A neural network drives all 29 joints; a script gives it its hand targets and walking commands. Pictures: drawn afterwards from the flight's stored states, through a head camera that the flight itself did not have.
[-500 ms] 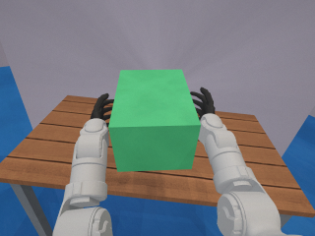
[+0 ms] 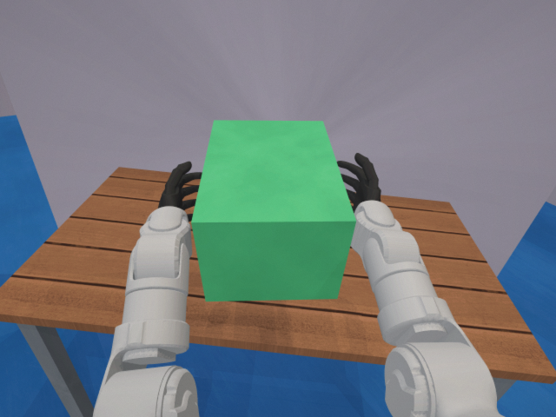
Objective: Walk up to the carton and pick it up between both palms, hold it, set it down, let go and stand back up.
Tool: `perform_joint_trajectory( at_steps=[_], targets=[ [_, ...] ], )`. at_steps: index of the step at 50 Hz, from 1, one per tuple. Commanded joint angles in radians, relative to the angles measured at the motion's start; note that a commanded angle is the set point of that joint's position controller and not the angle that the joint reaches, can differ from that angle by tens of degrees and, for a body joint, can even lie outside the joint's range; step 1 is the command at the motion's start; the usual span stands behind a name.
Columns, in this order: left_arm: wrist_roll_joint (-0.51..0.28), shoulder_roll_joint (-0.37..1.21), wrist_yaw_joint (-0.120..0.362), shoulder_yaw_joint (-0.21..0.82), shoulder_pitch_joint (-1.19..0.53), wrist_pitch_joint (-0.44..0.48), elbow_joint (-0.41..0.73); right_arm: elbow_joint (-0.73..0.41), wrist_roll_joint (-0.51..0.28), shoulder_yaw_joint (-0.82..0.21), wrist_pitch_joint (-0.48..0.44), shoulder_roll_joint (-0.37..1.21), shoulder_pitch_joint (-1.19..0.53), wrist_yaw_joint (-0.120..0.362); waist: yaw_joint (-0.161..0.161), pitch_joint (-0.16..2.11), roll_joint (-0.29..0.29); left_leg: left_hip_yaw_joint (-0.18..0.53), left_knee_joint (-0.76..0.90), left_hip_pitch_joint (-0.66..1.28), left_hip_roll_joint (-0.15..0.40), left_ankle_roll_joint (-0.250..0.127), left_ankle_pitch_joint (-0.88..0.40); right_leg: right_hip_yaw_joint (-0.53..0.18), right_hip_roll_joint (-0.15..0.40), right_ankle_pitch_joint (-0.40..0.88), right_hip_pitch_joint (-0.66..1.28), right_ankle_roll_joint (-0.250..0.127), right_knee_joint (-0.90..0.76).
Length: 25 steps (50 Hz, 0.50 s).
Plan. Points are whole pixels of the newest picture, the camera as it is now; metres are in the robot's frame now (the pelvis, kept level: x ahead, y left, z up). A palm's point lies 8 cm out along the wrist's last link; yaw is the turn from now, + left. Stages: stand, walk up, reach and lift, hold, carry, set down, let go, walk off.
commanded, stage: hold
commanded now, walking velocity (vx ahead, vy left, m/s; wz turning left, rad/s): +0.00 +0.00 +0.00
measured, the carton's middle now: (270, 202) +0.40 +0.01 +0.18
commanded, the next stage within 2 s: set down in 1.84 s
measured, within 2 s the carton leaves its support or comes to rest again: neither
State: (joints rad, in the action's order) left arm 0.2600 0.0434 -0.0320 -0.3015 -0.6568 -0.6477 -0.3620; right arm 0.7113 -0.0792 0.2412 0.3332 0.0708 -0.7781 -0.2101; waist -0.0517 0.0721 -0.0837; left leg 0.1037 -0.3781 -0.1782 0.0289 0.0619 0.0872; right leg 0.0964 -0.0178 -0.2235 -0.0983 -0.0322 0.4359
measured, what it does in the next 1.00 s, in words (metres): stands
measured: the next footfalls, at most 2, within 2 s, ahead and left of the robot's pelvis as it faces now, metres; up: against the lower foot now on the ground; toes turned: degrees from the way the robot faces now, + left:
none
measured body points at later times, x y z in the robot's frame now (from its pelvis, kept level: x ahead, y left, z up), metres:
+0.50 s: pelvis +0.00 +0.00 +0.00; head -0.06 +0.04 +0.44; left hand +0.38 +0.16 +0.19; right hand +0.38 -0.12 +0.20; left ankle +0.09 +0.16 -0.74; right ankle +0.02 -0.09 -0.74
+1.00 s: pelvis +0.00 +0.00 +0.00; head -0.06 +0.04 +0.44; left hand +0.38 +0.16 +0.19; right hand +0.38 -0.12 +0.20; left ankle +0.09 +0.16 -0.74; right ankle +0.02 -0.09 -0.74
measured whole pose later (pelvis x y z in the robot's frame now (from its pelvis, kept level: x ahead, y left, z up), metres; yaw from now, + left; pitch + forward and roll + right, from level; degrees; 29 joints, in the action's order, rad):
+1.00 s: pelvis +0.00 +0.00 +0.00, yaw +0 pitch -7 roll +0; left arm 0.26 0.04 -0.03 -0.29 -0.65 -0.69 -0.29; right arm 0.64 -0.11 0.20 0.34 0.07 -0.74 -0.22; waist -0.05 0.04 -0.08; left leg 0.10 -0.37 -0.16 0.03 0.06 0.09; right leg 0.10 -0.02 -0.22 -0.08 -0.03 0.42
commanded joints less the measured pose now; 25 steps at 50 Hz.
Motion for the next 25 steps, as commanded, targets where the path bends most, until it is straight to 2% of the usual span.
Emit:
perform_joint_trajectory(
  at_steps=[1,2,3,4,5,6,7,8,9,10,11,12,13,14,15,16,17,18,19,20,21,22,23,24,25],
  targets=[
    [-0.135,0.578,0.134,0.548,-0.860,0.075,0.286,-0.265,-0.118,-0.509,-0.046,0.593,-0.786,0.085,-0.076,0.340,0.135,-0.088,0.053,0.251,-0.080,-0.051,0.005,-0.037,0.008,0.104,0.043,0.126,-0.170],
    [-0.117,0.560,0.137,0.496,-0.843,0.071,0.261,-0.241,-0.121,-0.501,-0.036,0.610,-0.772,0.086,-0.070,0.355,0.109,-0.088,0.052,0.260,-0.082,-0.063,0.003,-0.046,0.018,0.111,0.044,0.129,-0.171],
    [-0.141,0.576,0.136,0.533,-0.882,0.074,0.293,-0.227,-0.123,-0.486,-0.036,0.592,-0.763,0.086,-0.091,0.338,0.155,-0.094,0.055,0.256,-0.083,-0.047,0.012,-0.037,0.008,0.114,0.030,0.123,-0.164],
    [-0.115,0.582,0.137,0.514,-0.870,0.066,0.261,-0.223,-0.115,-0.481,-0.033,0.600,-0.763,0.082,-0.073,0.298,0.137,-0.093,0.065,0.258,-0.077,-0.053,0.025,-0.033,0.007,0.084,-0.001,0.127,-0.169],
    [-0.129,0.574,0.144,0.513,-0.884,0.067,0.262,-0.236,-0.099,-0.475,-0.040,0.596,-0.791,0.081,-0.086,0.337,0.102,-0.097,0.069,0.260,-0.079,-0.055,0.048,-0.026,0.009,0.044,0.030,0.132,-0.179],
    [-0.110,0.574,0.147,0.494,-0.838,0.055,0.213,-0.233,-0.086,-0.449,-0.032,0.600,-0.776,0.080,-0.087,0.272,0.098,-0.102,0.068,0.229,-0.088,-0.055,0.064,-0.036,0.012,0.052,0.029,0.129,-0.181],
    [-0.109,0.583,0.146,0.517,-0.853,0.060,0.247,-0.212,-0.099,-0.461,-0.035,0.599,-0.747,0.088,-0.089,0.301,0.145,-0.100,0.076,0.256,-0.077,-0.054,0.072,-0.036,0.013,0.033,0.017,0.124,-0.184],
    [-0.109,0.564,0.146,0.481,-0.822,0.059,0.184,-0.202,-0.093,-0.453,-0.035,0.591,-0.770,0.086,-0.072,0.281,0.109,-0.102,0.074,0.249,-0.078,-0.063,0.072,-0.042,0.017,0.034,0.008,0.126,-0.192],
    [-0.110,0.551,0.147,0.487,-0.848,0.064,0.198,-0.236,-0.084,-0.467,-0.036,0.600,-0.777,0.087,-0.074,0.294,0.090,-0.104,0.078,0.222,-0.082,-0.069,0.085,-0.040,0.019,0.029,0.025,0.132,-0.180],
    [-0.119,0.540,0.148,0.496,-0.887,0.078,0.275,-0.192,-0.089,-0.473,-0.035,0.604,-0.722,0.089,-0.087,0.319,0.115,-0.105,0.069,0.223,-0.079,-0.059,0.057,-0.036,0.014,0.056,0.041,0.126,-0.159],
    [-0.152,0.587,0.140,0.540,-0.888,0.085,0.329,-0.249,-0.110,-0.499,-0.048,0.613,-0.749,0.085,-0.091,0.385,0.122,-0.091,0.053,0.270,-0.081,-0.055,-0.006,-0.035,0.014,0.120,0.027,0.130,-0.153],
    [-0.122,0.563,0.140,0.514,-0.822,0.077,0.300,-0.254,-0.123,-0.519,-0.046,0.610,-0.738,0.082,-0.078,0.356,0.098,-0.098,0.057,0.283,-0.088,-0.062,-0.026,-0.034,0.014,0.151,0.056,0.137,-0.169],
    [-0.127,0.583,0.140,0.529,-0.813,0.072,0.268,-0.284,-0.124,-0.519,-0.046,0.607,-0.767,0.083,-0.072,0.359,0.128,-0.094,0.048,0.269,-0.084,-0.058,-0.014,-0.036,0.010,0.121,0.040,0.130,-0.176],
    [-0.162,0.604,0.129,0.569,-0.884,0.086,0.345,-0.326,-0.143,-0.538,-0.061,0.631,-0.805,0.085,-0.083,0.402,0.128,-0.082,0.050,0.269,-0.083,-0.051,-0.017,-0.035,0.007,0.141,0.033,0.133,-0.166],
    [-0.169,0.614,0.125,0.592,-0.830,0.080,0.350,-0.298,-0.138,-0.521,-0.056,0.609,-0.742,0.080,-0.102,0.405,0.156,-0.079,0.039,0.272,-0.080,-0.039,-0.078,-0.035,0.004,0.221,0.056,0.128,-0.149],
    [-0.153,0.594,0.129,0.574,-0.808,0.074,0.306,-0.290,-0.123,-0.525,-0.046,0.616,-0.725,0.073,-0.100,0.372,0.138,-0.087,0.039,0.268,-0.088,-0.042,-0.037,-0.046,0.018,0.217,0.047,0.142,-0.156],
    [-0.156,0.580,0.134,0.567,-0.821,0.077,0.320,-0.321,-0.121,-0.548,-0.049,0.624,-0.737,0.073,-0.076,0.387,0.103,-0.089,0.045,0.288,-0.082,-0.049,-0.041,-0.036,0.004,0.177,0.049,0.131,-0.161],
    [-0.170,0.591,0.132,0.587,-0.778,0.072,0.340,-0.352,-0.133,-0.555,-0.041,0.613,-0.714,0.059,-0.081,0.402,0.101,-0.088,0.031,0.295,-0.086,-0.045,-0.082,-0.048,0.012,0.278,0.086,0.148,-0.155],
    [-0.169,0.600,0.130,0.605,-0.749,0.068,0.405,-0.394,-0.158,-0.596,-0.049,0.612,-0.684,0.055,-0.097,0.441,0.126,-0.086,0.020,0.326,-0.088,-0.036,-0.158,-0.047,0.015,0.404,0.122,0.152,-0.140],
    [-0.148,0.584,0.139,0.586,-0.698,0.054,0.370,-0.412,-0.171,-0.601,-0.045,0.599,-0.702,0.044,-0.090,0.427,0.123,-0.076,0.009,0.340,-0.093,-0.041,-0.169,-0.052,0.021,0.426,0.125,0.160,-0.149],
    [-0.120,0.566,0.149,0.541,-0.673,0.040,0.288,-0.370,-0.154,-0.583,-0.022,0.580,-0.696,0.045,-0.082,0.345,0.091,-0.082,0.032,0.329,-0.090,-0.051,-0.107,-0.051,0.015,0.324,0.096,0.159,-0.172],
    [-0.089,0.556,0.158,0.528,-0.649,0.028,0.260,-0.302,-0.145,-0.561,-0.015,0.547,-0.662,0.050,-0.080,0.244,0.123,-0.086,0.055,0.295,-0.085,-0.052,-0.059,-0.041,0.009,0.246,0.070,0.141,-0.191],
    [-0.088,0.574,0.161,0.526,-0.669,0.020,0.265,-0.288,-0.145,-0.537,-0.016,0.539,-0.674,0.054,-0.087,0.252,0.095,-0.089,0.067,0.276,-0.081,-0.053,-0.011,-0.032,-0.003,0.154,0.065,0.138,-0.197],
    [-0.090,0.565,0.154,0.520,-0.778,0.036,0.304,-0.300,-0.136,-0.525,-0.027,0.580,-0.716,0.064,-0.073,0.298,0.118,-0.098,0.076,0.260,-0.079,-0.053,0.041,-0.038,0.008,0.073,0.050,0.135,-0.191],
    [-0.118,0.561,0.148,0.518,-0.799,0.045,0.344,-0.327,-0.143,-0.553,-0.030,0.605,-0.726,0.067,-0.052,0.332,0.101,-0.110,0.060,0.273,-0.085,-0.062,0.001,-0.047,0.007,0.127,0.073,0.137,-0.177]
  ],
)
